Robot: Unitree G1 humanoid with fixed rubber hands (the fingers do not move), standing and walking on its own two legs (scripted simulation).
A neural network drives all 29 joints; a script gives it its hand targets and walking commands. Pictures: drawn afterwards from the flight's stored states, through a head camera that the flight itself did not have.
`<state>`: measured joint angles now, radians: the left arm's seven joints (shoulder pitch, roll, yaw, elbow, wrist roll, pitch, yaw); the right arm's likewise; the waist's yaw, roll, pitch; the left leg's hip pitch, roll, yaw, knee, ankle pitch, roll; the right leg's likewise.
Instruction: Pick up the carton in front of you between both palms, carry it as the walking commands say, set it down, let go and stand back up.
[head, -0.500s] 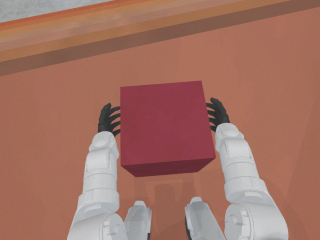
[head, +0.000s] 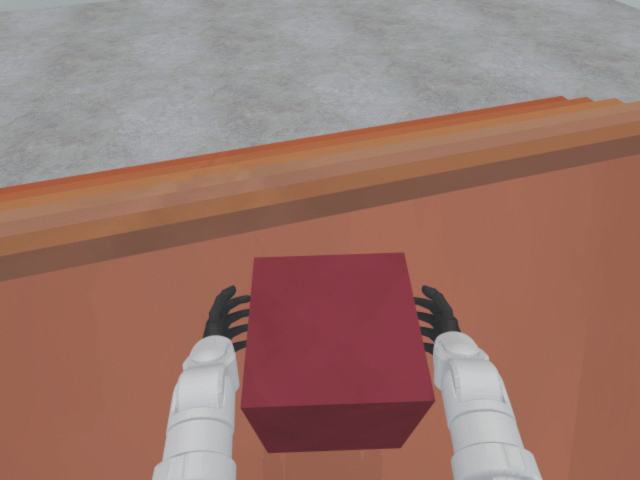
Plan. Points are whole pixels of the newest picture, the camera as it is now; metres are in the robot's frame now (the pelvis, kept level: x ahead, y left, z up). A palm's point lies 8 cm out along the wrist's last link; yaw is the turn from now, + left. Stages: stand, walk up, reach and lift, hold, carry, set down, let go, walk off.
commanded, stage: reach and lift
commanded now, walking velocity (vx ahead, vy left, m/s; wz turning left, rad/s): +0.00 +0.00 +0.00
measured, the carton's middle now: (331, 358) +0.32 +0.00 -0.07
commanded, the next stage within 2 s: hold in 1.10 s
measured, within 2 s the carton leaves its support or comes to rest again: neither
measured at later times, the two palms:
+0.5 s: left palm (216, 338) +0.30 +0.14 +0.04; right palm (455, 337) +0.29 -0.16 +0.03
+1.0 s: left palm (211, 334) +0.30 +0.15 +0.05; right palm (453, 333) +0.29 -0.15 +0.04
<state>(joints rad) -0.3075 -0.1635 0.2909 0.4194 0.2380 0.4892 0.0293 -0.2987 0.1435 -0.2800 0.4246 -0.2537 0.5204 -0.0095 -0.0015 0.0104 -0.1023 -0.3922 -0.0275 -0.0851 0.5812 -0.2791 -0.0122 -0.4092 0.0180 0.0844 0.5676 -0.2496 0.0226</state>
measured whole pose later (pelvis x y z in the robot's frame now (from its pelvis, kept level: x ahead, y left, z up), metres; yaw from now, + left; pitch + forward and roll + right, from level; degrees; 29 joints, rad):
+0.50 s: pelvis -0.01 -0.01 +0.01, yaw +0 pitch -4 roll +0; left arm -0.35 -0.18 0.33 0.39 0.31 0.59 -0.02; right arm -0.32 0.17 -0.30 0.37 -0.31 0.63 0.01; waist 0.00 0.02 0.01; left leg -0.16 -0.01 -0.10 0.45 -0.23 -0.02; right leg -0.18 0.02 0.08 0.45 -0.20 0.01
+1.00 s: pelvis +0.01 +0.00 +0.02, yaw +0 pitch -5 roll +0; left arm -0.26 -0.15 0.23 0.28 0.28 0.66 -0.01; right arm -0.24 0.15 -0.20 0.27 -0.27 0.70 -0.01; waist 0.00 0.01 0.01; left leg -0.07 -0.02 -0.09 0.36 -0.21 -0.01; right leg -0.09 0.01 0.08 0.35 -0.18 0.02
